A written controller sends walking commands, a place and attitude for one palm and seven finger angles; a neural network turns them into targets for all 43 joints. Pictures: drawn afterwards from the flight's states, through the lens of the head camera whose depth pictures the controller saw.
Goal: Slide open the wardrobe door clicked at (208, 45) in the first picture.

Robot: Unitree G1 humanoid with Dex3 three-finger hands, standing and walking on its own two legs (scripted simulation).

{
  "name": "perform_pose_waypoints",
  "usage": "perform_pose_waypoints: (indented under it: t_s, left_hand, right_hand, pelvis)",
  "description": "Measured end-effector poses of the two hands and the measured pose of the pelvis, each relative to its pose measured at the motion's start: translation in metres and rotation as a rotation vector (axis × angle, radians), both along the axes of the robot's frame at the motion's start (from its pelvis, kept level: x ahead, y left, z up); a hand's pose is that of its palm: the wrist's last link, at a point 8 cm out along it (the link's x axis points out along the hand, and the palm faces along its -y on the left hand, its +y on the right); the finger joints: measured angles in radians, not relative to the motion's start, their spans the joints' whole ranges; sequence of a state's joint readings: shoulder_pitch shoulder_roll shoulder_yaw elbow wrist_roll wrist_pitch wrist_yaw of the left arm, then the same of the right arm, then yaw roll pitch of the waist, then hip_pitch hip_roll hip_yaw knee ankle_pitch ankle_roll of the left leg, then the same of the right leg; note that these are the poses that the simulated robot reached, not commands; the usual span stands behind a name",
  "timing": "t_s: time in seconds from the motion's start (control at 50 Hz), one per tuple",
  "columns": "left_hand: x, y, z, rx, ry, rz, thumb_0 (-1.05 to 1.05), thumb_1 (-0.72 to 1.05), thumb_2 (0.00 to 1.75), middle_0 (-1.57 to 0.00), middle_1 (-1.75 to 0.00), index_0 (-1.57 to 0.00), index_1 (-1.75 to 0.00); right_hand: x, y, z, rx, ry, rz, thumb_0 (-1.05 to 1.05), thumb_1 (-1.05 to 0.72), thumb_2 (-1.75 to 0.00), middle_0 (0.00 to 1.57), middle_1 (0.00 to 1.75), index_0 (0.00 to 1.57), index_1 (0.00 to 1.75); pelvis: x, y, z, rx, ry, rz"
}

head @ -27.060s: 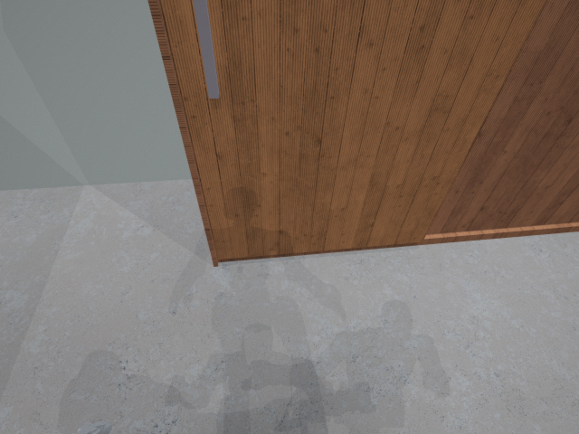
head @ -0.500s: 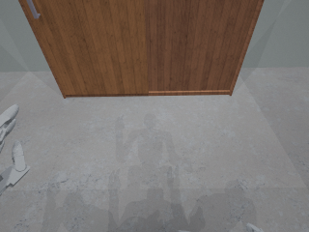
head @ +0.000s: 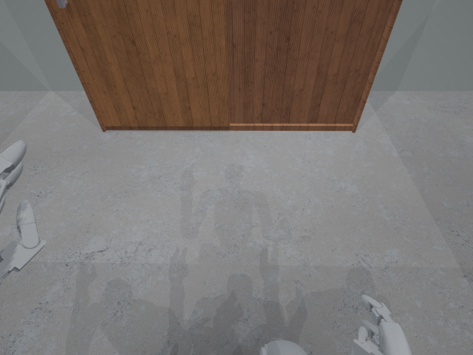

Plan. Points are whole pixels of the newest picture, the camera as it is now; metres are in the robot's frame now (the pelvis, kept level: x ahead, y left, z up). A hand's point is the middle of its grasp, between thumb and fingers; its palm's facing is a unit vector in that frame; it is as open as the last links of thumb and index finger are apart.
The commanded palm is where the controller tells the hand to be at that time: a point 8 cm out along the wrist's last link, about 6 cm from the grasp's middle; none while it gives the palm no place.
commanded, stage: stop stepping back and stand still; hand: left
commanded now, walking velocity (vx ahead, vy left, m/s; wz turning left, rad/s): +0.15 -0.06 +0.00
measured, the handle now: out of the picture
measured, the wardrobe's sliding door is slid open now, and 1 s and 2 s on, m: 0.00 0.00 0.00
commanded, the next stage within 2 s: let the arm hang, fingers relaxed in 0.34 s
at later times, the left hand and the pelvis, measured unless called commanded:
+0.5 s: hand (71, 265) +0.20 +0.23 +0.13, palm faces +0.26 -0.79 -0.55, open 7.4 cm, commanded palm none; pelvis -0.02 -0.01 +0.00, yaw +1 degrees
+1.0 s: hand out of the picture -0.08 +0.19 -0.16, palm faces +0.04 -0.97 -0.24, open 7.3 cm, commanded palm none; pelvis -0.04 -0.01 +0.01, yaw +2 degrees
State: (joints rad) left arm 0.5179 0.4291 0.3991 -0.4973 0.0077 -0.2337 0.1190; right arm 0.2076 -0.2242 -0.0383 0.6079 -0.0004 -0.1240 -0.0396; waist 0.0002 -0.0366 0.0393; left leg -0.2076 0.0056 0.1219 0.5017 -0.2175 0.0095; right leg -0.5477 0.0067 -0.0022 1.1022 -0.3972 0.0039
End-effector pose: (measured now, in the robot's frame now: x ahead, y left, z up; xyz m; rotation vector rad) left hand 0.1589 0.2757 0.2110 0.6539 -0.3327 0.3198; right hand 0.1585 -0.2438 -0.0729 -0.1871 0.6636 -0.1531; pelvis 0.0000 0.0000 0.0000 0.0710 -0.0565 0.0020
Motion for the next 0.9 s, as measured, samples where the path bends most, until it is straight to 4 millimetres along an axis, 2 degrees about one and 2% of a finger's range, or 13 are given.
perform_pose_waypoints:
  t_s: [0.08, 0.18, 0.3, 0.44, 0.48, 0.52, 0.56, 0.6, 0.64, 0.7, 0.74, 0.76, 0.9]
  left_hand:
    - [-0.008, -0.004, -0.01, -0.032, 0.05, 0.058, 0.01, 0.89, 0.9, -0.22, -0.3, -0.21, -0.3]
    - [-0.013, -0.028, -0.014, -0.037, 0.027, 0.053, 0.02, 0.89, 0.9, -0.22, -0.3, -0.21, -0.3]
    - [-0.009, -0.04, -0.008, -0.062, 0.086, 0.001, 0.02, 0.89, 0.9, -0.22, -0.3, -0.21, -0.3]
    - [-0.009, -0.025, -0.006, -0.02, 0.062, -0.032, 0.01, 0.89, 0.9, -0.22, -0.3, -0.21, -0.3]
    - [0.0, -0.015, -0.032, -0.039, 0.139, -0.032, 0.01, 0.89, 0.9, -0.22, -0.3, -0.21, -0.3]
    - [0.013, 0.001, -0.085, -0.13, 0.347, 0.036, 0.0, 0.9, 0.9, -0.21, -0.3, -0.2, -0.3]
    - [0.013, 0.01, -0.148, -0.226, 0.587, 0.122, 0.0, 0.9, 0.9, -0.21, -0.3, -0.2, -0.3]
    - [-0.005, 0.007, -0.211, -0.322, 0.821, 0.191, 0.0, 0.9, 0.9, -0.2, -0.3, -0.2, -0.3]
    - [-0.036, -0.007, -0.263, -0.407, 1.046, 0.228, 0.01, 0.91, 0.9, -0.2, -0.3, -0.19, -0.3]
    - [-0.09, -0.04, -0.318, -0.513, 1.324, 0.239, 0.01, 0.91, 0.9, -0.2, -0.3, -0.19, -0.3]
    - [-0.126, -0.062, -0.339, -0.582, 1.465, 0.239, 0.01, 0.91, 0.9, -0.2, -0.3, -0.19, -0.3]
    - [-0.141, -0.064, -0.344, -0.61, 1.497, 0.279, 0.01, 0.94, 0.9, -0.21, -0.3, -0.2, -0.3]
    - [-0.222, -0.054, -0.346, -0.677, 1.672, 0.439, 0.01, 0.97, 0.9, -0.21, -0.3, -0.2, -0.3]
  right_hand:
    - [-0.014, 0.003, -0.016, 0.043, 0.07, 0.006, 0.01, -0.9, -0.9, 0.2, 0.3, 0.2, 0.29]
    - [-0.023, 0.0, -0.039, 0.06, 0.154, 0.059, 0.02, -0.9, -0.9, 0.2, 0.3, 0.2, 0.29]
    - [-0.033, -0.01, -0.02, 0.048, 0.171, 0.017, 0.02, -0.9, -0.9, 0.2, 0.3, 0.2, 0.3]
    - [-0.029, -0.024, -0.003, -0.037, 0.095, -0.018, 0.02, -0.9, -0.9, 0.2, 0.3, 0.2, 0.29]
    - [-0.027, -0.026, -0.009, -0.033, 0.107, 0.021, 0.01, -0.9, -0.9, 0.2, 0.3, 0.2, 0.29]
    - [-0.027, -0.03, -0.022, -0.029, 0.162, 0.052, 0.01, -0.9, -0.9, 0.2, 0.3, 0.2, 0.29]
    - [-0.03, -0.032, -0.033, -0.026, 0.207, 0.066, 0.01, -0.9, -0.9, 0.2, 0.3, 0.2, 0.29]
    - [-0.037, -0.032, -0.04, -0.011, 0.242, 0.058, 0.01, -0.9, -0.9, 0.2, 0.3, 0.2, 0.29]
    - [-0.051, -0.031, -0.044, 0.0, 0.29, 0.039, 0.01, -0.91, -0.9, 0.2, 0.3, 0.2, 0.29]
    - [-0.083, -0.027, -0.05, 0.002, 0.397, 0.006, 0.01, -0.91, -0.9, 0.2, 0.3, 0.2, 0.29]
    - [-0.108, -0.023, -0.053, 0.002, 0.487, -0.01, 0.01, -0.91, -0.9, 0.2, 0.3, 0.2, 0.29]
    - [-0.122, -0.021, -0.054, 0.002, 0.537, -0.015, 0.01, -0.91, -0.9, 0.2, 0.3, 0.2, 0.29]
    - [-0.198, 0.0, -0.06, 0.032, 0.809, -0.045, 0.01, -0.91, -0.9, 0.2, 0.3, 0.2, 0.29]
  pelvis:
    - [0.0, -0.011, 0.0, -0.024, 0.021, 0.012]
    - [-0.007, -0.029, -0.011, -0.032, 0.027, 0.013]
    - [-0.012, -0.03, 0.009, -0.014, 0.024, -0.002]
    - [-0.012, -0.019, 0.006, -0.06, 0.022, -0.016]
    - [-0.015, -0.015, 0.003, -0.06, 0.036, 0.001]
    - [-0.018, -0.011, 0.0, -0.063, 0.056, 0.03]
    - [-0.022, -0.013, -0.004, -0.052, 0.065, 0.051]
    - [-0.026, -0.015, -0.006, -0.049, 0.055, 0.05]
    - [-0.029, -0.016, -0.005, -0.055, 0.041, 0.05]
    - [-0.032, -0.016, -0.002, -0.063, 0.024, 0.042]
    - [-0.034, -0.015, 0.001, -0.07, 0.021, 0.036]
    - [-0.034, -0.015, 0.002, -0.074, 0.022, 0.037]
    - [-0.036, -0.013, 0.009, -0.087, 0.032, 0.044]
